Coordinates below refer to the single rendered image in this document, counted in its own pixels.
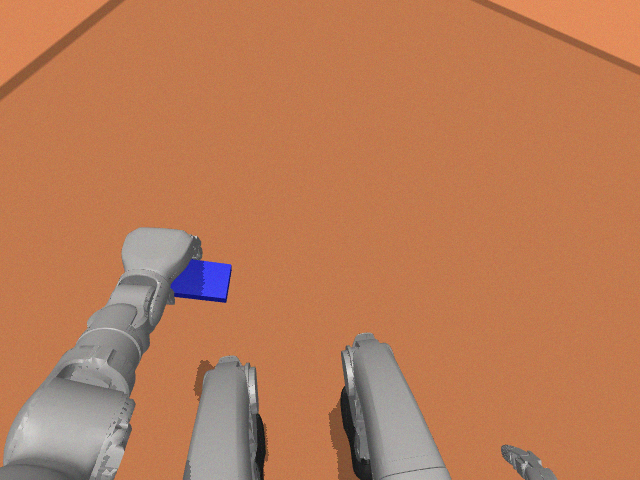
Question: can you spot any left robot arm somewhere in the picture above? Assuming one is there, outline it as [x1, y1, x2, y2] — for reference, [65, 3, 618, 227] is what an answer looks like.
[0, 269, 170, 480]

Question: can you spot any right robot foot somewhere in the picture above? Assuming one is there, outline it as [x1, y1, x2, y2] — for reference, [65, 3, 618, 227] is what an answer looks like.
[340, 386, 372, 480]

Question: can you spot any left robot hand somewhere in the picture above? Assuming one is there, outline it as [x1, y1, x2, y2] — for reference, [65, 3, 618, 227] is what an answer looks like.
[121, 227, 202, 305]

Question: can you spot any right robot hand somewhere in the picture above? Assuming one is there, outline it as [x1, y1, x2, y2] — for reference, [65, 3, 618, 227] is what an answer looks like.
[501, 445, 558, 480]

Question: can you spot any small box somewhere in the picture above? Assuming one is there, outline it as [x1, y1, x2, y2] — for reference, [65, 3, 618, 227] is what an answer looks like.
[170, 259, 232, 303]

